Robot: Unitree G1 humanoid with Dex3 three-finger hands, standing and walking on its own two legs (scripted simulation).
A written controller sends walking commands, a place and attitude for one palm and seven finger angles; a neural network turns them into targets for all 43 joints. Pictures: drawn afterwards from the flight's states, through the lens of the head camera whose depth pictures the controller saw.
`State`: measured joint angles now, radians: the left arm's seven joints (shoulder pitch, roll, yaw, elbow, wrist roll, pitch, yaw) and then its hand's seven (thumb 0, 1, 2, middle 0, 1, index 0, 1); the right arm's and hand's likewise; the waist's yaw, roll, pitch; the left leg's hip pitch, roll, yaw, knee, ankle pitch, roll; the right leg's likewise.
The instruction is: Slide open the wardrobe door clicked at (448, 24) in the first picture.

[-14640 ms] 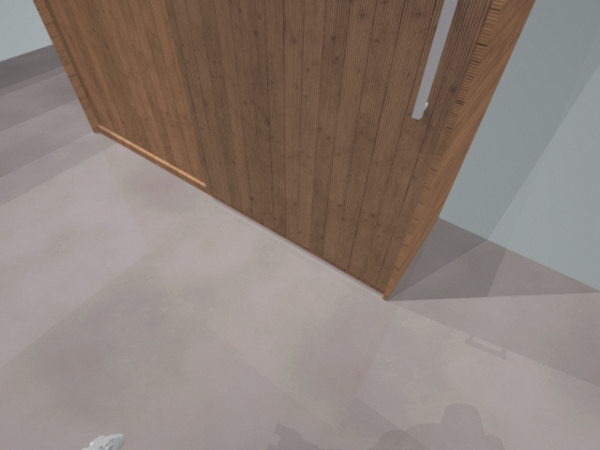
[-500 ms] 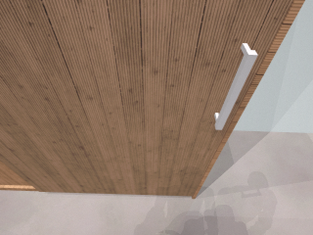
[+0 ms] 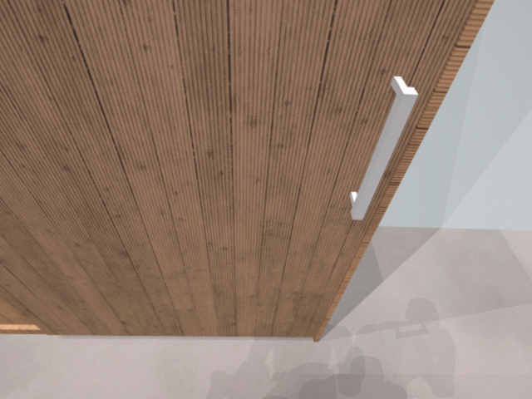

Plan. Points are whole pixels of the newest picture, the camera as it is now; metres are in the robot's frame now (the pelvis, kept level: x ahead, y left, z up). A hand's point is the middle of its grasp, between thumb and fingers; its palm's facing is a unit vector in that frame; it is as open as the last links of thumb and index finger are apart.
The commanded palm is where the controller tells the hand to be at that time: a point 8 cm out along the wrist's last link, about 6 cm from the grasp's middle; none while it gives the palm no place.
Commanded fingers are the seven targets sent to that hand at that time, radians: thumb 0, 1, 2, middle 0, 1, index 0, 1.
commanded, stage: raise the hand with hooked fingers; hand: right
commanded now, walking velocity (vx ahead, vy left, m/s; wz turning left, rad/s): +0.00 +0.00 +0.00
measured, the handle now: (375, 157) +0.45 -0.14 +0.16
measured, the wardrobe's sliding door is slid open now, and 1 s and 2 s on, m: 0.00 0.00 0.00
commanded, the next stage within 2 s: move the hooked fingers beside the handle in 1.98 s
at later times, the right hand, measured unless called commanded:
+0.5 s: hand (449, 391) +0.15 -0.22 +0.03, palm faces +0.11 +0.99 -0.08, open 9.8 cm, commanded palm +0.14 -0.26 +0.03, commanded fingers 0.00 -0.15 -0.58 0.25 0.78 0.25 0.78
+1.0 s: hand (479, 324) +0.22 -0.25 +0.09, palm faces +0.00 +0.99 -0.10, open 12.7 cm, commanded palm +0.18 -0.30 +0.11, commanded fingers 0.00 0.43 -0.33 0.29 1.15 0.29 1.15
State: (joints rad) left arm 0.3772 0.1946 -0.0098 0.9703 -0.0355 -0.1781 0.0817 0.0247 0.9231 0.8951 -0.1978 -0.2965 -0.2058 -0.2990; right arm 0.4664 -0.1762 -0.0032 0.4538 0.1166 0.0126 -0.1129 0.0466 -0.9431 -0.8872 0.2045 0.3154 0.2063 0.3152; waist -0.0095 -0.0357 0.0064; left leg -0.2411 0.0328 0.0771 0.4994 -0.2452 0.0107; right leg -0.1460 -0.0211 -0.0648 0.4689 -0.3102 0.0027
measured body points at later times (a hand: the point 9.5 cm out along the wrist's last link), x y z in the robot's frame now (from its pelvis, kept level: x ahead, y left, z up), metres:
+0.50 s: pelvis -0.02 -0.01 -0.05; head +0.00 -0.02 +0.40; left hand +0.21 +0.20 -0.09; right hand +0.14 -0.27 +0.04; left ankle +0.01 +0.11 -0.74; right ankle -0.04 -0.12 -0.74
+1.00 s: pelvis -0.01 -0.02 -0.02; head -0.01 -0.01 +0.43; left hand +0.17 +0.23 -0.08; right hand +0.21 -0.30 +0.10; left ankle +0.01 +0.11 -0.74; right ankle -0.04 -0.12 -0.74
